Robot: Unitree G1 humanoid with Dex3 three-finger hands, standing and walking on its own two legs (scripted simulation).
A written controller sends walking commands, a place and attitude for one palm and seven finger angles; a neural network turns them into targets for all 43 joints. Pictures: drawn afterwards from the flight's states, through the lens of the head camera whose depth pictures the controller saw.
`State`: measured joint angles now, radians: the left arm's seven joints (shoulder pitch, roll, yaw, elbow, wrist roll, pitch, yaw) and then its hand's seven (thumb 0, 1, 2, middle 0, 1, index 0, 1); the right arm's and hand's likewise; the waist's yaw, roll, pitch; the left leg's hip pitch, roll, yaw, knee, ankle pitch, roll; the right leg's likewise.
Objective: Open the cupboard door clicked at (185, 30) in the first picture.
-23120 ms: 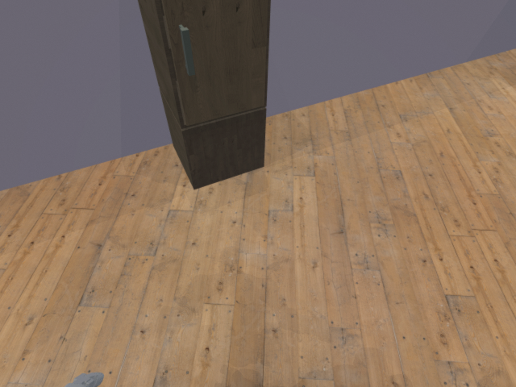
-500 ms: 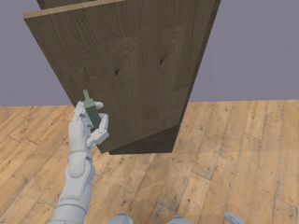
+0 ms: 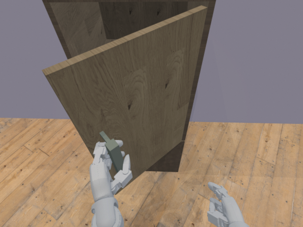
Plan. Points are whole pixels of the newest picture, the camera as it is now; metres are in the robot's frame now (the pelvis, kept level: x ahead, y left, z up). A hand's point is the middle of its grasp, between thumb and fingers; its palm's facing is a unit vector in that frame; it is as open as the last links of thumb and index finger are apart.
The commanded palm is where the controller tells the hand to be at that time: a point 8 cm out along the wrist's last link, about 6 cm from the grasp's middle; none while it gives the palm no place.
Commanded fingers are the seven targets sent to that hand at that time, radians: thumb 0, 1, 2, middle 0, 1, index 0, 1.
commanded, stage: open thumb and fingers to let go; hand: left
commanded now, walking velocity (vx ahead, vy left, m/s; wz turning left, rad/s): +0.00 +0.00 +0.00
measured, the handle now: (113, 154) +0.30 +0.11 +0.04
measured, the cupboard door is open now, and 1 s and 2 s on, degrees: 43 39 43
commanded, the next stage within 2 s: slide the hand sideways off the handle in 0.86 s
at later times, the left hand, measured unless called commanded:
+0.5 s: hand (124, 170) +0.26 +0.08 +0.04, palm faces +0.38 -0.93 -0.02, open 11.5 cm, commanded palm +0.21 +0.12 +0.04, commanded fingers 0.00 -0.50 0.30 -0.28 -1.10 -0.28 -1.10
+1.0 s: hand (121, 170) +0.26 +0.08 +0.04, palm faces +0.27 -0.96 -0.02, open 15.3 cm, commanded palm +0.21 +0.12 +0.04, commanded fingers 0.00 -0.50 0.30 -0.15 -0.30 -0.15 -0.30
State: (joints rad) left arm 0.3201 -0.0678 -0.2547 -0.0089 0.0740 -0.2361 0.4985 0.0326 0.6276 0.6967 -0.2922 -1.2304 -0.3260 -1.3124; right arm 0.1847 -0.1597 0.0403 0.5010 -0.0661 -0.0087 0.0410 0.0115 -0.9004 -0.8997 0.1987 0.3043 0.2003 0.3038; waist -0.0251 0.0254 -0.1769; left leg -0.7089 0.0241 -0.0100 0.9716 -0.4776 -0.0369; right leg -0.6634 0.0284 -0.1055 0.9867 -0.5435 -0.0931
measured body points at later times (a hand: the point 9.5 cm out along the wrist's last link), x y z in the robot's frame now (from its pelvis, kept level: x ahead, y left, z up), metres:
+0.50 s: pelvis -0.02 -0.01 -0.01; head +0.03 -0.05 +0.44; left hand +0.23 +0.12 +0.05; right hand +0.14 -0.24 -0.12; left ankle +0.00 +0.15 -0.68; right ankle -0.03 -0.05 -0.68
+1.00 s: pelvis -0.03 +0.03 -0.01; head +0.01 +0.02 +0.44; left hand +0.24 +0.13 +0.05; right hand +0.15 -0.18 -0.10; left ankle +0.00 +0.15 -0.68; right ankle -0.03 -0.05 -0.68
